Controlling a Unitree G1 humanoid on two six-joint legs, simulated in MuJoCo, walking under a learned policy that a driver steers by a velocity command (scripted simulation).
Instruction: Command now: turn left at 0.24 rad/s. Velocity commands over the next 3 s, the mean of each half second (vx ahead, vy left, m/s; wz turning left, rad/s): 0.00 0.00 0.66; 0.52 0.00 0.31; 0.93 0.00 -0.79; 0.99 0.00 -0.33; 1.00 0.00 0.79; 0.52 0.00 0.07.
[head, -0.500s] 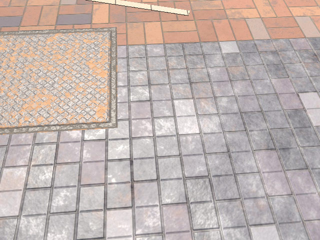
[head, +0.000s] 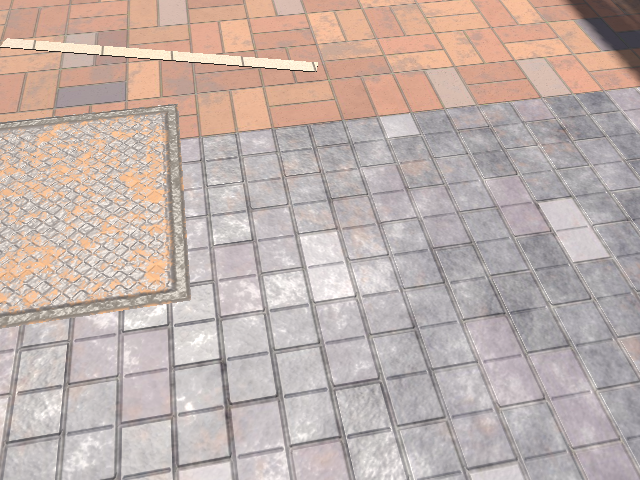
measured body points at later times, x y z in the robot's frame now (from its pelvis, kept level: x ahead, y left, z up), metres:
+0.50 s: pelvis -0.02 -0.03 +0.01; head +0.03 -0.03 +0.46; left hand -0.01 +0.27 -0.09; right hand +0.21 -0.24 -0.12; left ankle -0.08 +0.08 -0.66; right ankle -0.01 -0.11 -0.74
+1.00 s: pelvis +0.07 +0.12 +0.00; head +0.07 +0.14 +0.45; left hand -0.01 +0.39 -0.14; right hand +0.24 -0.09 -0.12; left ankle -0.08 +0.10 -0.73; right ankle +0.21 +0.04 -0.65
